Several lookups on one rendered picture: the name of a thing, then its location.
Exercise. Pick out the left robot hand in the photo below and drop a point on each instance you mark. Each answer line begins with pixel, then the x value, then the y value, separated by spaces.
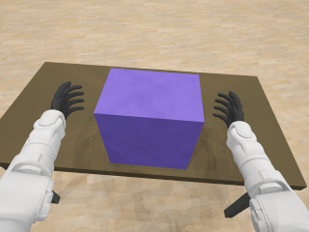
pixel 62 102

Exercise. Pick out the carton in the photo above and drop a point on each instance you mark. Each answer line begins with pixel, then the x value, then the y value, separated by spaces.
pixel 150 118

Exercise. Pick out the right robot hand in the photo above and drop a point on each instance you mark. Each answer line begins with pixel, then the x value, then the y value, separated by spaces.
pixel 234 112

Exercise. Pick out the robot right forearm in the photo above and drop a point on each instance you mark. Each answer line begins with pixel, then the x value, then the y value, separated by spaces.
pixel 258 173

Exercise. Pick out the table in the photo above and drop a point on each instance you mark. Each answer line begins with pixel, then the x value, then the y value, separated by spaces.
pixel 82 149

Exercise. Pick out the robot left forearm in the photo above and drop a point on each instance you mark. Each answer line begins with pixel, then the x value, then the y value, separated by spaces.
pixel 40 150

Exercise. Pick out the left robot upper arm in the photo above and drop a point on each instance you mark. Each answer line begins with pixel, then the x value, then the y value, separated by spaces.
pixel 24 199

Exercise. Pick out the right robot upper arm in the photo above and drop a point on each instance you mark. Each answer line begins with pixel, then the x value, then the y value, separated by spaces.
pixel 278 212

